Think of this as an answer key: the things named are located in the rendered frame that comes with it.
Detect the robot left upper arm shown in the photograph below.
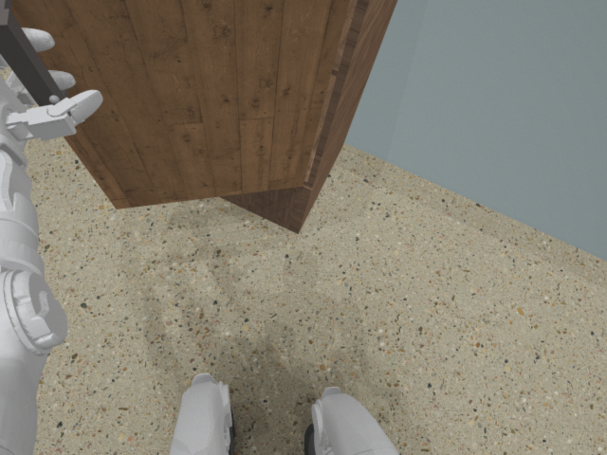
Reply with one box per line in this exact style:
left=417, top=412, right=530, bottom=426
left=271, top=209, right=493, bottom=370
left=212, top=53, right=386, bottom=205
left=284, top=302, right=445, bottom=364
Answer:
left=0, top=269, right=67, bottom=455

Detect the right robot shin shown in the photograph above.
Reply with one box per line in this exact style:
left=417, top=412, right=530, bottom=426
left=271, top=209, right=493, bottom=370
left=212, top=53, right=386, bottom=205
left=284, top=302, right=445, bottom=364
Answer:
left=314, top=387, right=340, bottom=455

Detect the robot right thigh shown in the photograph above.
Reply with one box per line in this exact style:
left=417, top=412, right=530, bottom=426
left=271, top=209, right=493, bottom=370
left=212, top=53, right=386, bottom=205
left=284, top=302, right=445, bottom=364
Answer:
left=312, top=393, right=399, bottom=455

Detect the cupboard door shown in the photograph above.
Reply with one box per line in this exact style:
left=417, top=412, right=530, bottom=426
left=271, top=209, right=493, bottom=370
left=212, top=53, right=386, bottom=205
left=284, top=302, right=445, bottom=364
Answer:
left=11, top=0, right=350, bottom=209

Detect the robot left forearm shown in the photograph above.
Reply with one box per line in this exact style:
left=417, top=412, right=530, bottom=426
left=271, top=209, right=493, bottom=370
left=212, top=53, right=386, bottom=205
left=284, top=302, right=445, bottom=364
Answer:
left=0, top=134, right=45, bottom=279

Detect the left robot hand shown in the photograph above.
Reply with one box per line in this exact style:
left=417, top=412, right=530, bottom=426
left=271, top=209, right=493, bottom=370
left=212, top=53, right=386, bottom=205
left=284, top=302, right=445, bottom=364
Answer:
left=0, top=27, right=103, bottom=152

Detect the handle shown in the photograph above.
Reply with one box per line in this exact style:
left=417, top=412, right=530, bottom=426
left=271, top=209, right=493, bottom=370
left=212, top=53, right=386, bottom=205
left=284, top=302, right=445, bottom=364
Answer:
left=0, top=0, right=71, bottom=117

